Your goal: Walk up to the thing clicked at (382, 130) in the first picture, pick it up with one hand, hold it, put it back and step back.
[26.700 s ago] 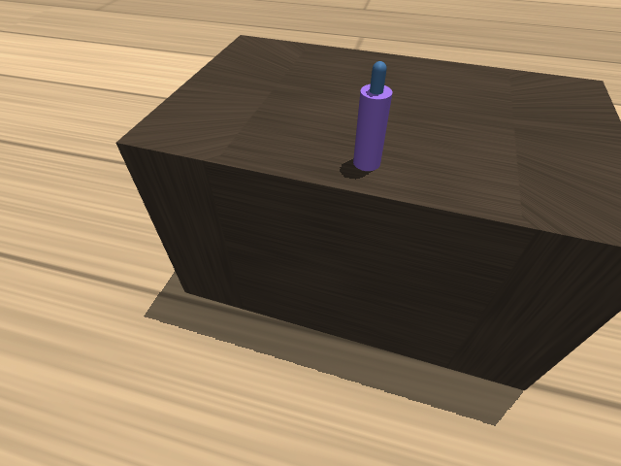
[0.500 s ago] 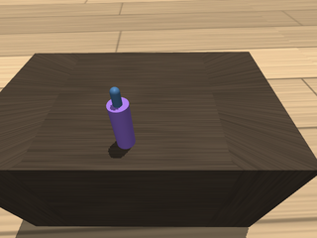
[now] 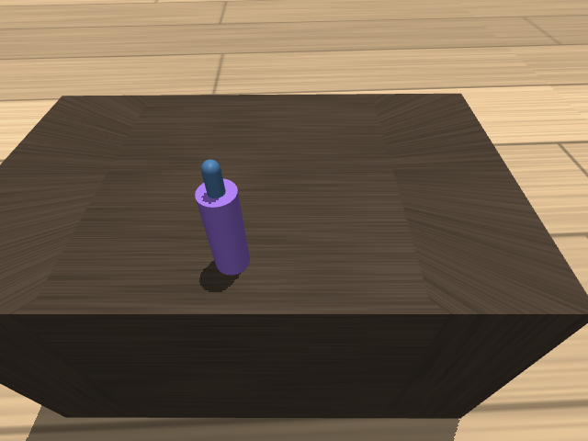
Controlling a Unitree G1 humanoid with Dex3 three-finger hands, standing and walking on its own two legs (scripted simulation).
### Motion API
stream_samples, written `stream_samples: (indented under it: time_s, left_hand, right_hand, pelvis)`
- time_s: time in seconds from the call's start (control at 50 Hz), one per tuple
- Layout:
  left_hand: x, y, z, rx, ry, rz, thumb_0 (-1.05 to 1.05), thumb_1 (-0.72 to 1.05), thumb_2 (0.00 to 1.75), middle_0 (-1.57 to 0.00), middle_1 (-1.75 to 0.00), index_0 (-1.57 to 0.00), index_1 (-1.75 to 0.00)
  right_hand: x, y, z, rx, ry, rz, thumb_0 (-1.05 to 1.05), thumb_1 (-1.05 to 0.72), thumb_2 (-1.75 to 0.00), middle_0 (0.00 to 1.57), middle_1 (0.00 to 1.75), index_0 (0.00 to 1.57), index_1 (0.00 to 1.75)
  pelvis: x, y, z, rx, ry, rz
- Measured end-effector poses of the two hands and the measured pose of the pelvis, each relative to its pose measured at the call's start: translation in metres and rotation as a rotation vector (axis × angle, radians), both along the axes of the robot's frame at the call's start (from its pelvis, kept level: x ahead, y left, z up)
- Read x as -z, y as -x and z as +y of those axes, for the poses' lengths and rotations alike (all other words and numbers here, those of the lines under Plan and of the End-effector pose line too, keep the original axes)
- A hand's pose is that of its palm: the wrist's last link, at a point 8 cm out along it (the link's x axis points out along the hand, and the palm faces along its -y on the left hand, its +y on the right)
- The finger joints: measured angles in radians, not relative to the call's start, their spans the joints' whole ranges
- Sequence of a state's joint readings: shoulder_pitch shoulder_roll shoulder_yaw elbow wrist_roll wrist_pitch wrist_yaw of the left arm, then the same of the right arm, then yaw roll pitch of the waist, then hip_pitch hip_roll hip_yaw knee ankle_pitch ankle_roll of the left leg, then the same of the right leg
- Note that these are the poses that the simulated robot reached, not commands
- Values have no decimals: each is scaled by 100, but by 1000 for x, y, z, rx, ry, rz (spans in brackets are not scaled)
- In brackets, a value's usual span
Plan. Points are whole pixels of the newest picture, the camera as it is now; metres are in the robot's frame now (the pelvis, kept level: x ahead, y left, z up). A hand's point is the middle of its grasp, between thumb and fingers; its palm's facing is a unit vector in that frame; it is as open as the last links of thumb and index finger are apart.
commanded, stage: stand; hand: left
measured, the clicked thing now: (222, 218) +0.46 +0.14 +0.04
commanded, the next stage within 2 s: step back in 1.54 s
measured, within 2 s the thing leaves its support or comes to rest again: neither
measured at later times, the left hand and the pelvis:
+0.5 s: hand out of the picture +0.07 +0.25 -0.16, palm faces -0.02 -0.94 -0.34, open 7.4 cm; pelvis +0.00 +0.00 +0.00, yaw +0 degrees
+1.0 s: hand out of the picture +0.07 +0.26 -0.16, palm faces -0.02 -0.94 -0.35, open 7.4 cm; pelvis +0.00 +0.00 +0.00, yaw +0 degrees
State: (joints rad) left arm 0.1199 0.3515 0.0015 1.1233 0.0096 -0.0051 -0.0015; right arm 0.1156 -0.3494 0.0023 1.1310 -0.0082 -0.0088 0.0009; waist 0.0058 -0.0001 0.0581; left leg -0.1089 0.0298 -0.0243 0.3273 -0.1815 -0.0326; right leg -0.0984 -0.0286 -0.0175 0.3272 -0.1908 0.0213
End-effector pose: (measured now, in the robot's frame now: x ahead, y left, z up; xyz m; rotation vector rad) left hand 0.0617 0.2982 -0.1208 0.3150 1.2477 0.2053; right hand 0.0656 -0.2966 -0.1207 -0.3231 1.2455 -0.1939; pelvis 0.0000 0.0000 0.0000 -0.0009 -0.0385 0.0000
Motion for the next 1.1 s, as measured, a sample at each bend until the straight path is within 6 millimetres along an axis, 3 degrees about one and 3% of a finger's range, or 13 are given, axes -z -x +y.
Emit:
stream_samples:
  time_s: [1.1]
  left_hand:
    - [-1, -1, 2, 1, -1, -1, 0, 91, 89, -20, -30, -20, -30]
  right_hand:
    - [-1, -4, 1, -1, 1, -9, 0, -90, -89, 21, 30, 20, 30]
  pelvis:
    - [0, -2, 1, 3, 0, -1]
